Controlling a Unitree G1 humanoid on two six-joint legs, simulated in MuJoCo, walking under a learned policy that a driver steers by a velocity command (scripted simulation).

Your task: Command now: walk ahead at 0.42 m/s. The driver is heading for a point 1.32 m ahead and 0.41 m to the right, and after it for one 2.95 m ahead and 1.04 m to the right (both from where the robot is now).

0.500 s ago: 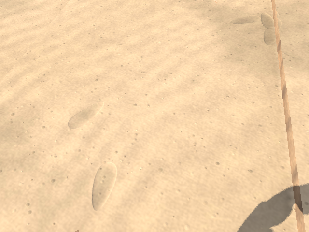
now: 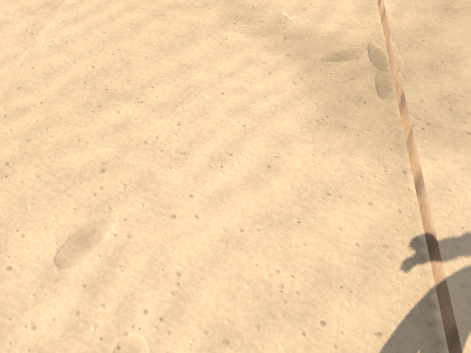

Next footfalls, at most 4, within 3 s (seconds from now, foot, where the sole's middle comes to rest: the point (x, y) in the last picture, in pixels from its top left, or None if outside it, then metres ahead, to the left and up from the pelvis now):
0.22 right None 0.30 -0.13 -0.78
0.66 left None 0.26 0.08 -0.78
1.14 right None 0.16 -0.17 -0.78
1.70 left None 0.37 -0.01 -0.78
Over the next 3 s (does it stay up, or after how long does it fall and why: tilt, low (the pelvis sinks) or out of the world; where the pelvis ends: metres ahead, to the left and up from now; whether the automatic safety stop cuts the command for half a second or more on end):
stays up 0.85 -0.34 0.00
